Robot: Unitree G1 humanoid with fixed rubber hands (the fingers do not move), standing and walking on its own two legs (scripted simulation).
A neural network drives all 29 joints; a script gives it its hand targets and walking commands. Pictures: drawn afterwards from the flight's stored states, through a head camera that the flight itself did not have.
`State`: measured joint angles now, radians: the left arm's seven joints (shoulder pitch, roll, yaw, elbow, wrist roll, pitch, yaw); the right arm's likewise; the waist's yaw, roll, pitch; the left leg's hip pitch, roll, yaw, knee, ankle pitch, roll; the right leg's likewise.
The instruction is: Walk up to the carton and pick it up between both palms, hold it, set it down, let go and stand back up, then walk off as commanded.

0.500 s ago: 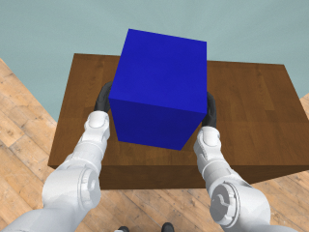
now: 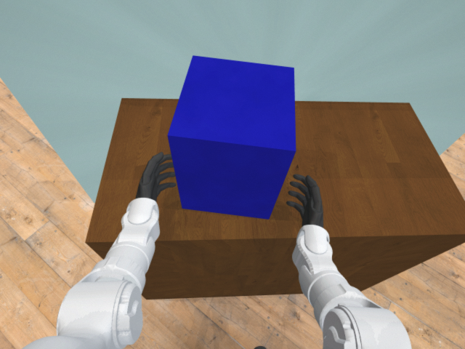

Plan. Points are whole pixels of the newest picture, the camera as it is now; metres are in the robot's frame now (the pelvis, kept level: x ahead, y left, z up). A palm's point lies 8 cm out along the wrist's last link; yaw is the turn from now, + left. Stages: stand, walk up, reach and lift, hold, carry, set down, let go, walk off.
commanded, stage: set down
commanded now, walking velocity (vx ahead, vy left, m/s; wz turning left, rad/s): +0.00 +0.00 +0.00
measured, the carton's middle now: (233, 143) +0.50 -0.01 +0.00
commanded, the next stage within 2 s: none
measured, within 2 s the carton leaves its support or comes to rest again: neither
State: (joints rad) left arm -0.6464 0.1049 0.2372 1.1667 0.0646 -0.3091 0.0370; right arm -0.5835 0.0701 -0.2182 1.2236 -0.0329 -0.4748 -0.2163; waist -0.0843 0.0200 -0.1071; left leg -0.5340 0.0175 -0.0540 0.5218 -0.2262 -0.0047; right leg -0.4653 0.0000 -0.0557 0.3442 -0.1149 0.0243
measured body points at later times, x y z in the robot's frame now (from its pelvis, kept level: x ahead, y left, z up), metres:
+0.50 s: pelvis -0.03 +0.00 -0.01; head +0.01 +0.02 +0.44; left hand +0.34 +0.17 -0.02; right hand +0.30 -0.16 -0.01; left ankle +0.01 +0.11 -0.74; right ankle +0.02 -0.14 -0.74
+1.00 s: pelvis -0.01 +0.00 +0.00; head +0.01 +0.01 +0.45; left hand +0.27 +0.20 -0.02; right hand +0.24 -0.18 -0.01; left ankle +0.01 +0.11 -0.74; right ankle +0.02 -0.14 -0.74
